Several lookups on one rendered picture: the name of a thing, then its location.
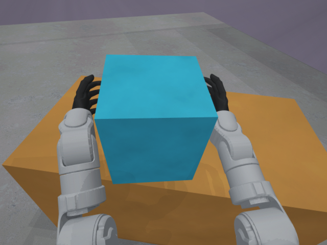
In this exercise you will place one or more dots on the right robot hand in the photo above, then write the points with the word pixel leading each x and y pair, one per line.
pixel 217 92

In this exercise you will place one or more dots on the right robot forearm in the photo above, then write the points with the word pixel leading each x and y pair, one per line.
pixel 248 186

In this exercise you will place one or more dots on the left robot hand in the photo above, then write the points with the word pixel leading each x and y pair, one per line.
pixel 83 94

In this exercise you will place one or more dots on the robot right upper arm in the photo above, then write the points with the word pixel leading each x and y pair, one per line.
pixel 268 226

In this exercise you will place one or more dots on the robot left upper arm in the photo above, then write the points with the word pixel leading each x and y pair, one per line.
pixel 99 229

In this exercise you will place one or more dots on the left robot forearm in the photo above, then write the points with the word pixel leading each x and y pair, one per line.
pixel 78 156

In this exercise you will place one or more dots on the carton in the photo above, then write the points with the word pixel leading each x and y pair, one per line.
pixel 154 117

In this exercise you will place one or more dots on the pedestal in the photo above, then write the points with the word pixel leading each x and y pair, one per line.
pixel 197 211

